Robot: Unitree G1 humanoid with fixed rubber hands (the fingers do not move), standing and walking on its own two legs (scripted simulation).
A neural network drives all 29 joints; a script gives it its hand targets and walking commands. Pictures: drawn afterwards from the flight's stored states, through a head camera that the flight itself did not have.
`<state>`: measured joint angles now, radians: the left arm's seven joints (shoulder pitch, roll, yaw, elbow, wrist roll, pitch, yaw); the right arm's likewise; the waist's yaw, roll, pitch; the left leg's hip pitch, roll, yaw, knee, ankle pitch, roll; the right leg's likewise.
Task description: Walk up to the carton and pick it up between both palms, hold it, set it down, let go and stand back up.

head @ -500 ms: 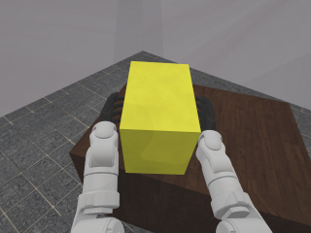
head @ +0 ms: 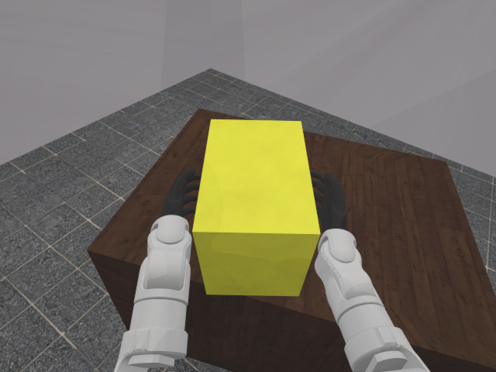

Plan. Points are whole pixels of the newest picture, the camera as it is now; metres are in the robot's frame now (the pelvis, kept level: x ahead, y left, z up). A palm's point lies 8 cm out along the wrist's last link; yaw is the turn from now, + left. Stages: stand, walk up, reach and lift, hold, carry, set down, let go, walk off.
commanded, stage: set down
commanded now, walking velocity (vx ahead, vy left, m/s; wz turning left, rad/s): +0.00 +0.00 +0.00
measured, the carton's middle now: (254, 206) +0.39 -0.03 +0.07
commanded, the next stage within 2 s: none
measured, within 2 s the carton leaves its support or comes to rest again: neither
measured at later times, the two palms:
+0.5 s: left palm (198, 220) +0.37 +0.07 +0.07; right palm (347, 237) +0.32 -0.18 +0.07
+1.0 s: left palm (202, 228) +0.38 +0.07 +0.03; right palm (341, 241) +0.33 -0.18 +0.04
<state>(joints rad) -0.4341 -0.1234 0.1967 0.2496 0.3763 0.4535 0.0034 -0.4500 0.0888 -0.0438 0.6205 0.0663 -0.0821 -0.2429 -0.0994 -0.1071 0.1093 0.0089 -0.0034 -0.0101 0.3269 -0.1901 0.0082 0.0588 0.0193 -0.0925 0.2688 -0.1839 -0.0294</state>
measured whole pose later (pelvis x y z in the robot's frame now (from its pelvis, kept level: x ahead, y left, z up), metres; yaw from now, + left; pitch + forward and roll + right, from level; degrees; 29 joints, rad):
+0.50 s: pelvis -0.01 +0.00 +0.00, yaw -2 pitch -2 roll +0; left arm -0.57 -0.14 0.25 0.61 0.37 0.24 0.06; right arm -0.50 0.11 -0.26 0.80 -0.08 -0.20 -0.18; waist -0.09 -0.07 0.03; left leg -0.13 0.00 0.03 0.31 -0.15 0.01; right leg -0.10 0.02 -0.06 0.28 -0.14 -0.03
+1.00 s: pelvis +0.00 +0.00 +0.00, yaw -2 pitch +4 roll -1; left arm -0.58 -0.11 0.32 0.88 0.35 -0.04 0.06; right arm -0.54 0.14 -0.39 0.96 -0.23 -0.37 -0.17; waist -0.11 -0.02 -0.02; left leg -0.22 0.02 0.02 0.31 -0.16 0.00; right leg -0.18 0.03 -0.07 0.25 -0.14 -0.04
